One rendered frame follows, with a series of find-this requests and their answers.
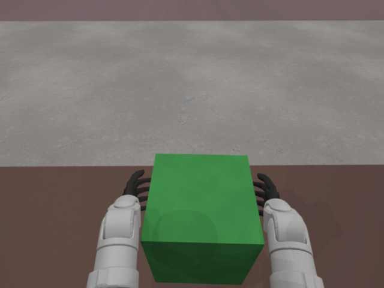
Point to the right robot forearm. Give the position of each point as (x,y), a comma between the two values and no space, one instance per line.
(289,245)

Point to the robot right hand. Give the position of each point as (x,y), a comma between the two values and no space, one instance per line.
(269,189)

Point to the carton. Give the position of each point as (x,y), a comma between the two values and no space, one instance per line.
(201,223)

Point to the left robot forearm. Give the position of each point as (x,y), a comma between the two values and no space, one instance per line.
(118,244)

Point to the robot left hand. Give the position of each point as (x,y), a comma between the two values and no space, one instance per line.
(132,185)

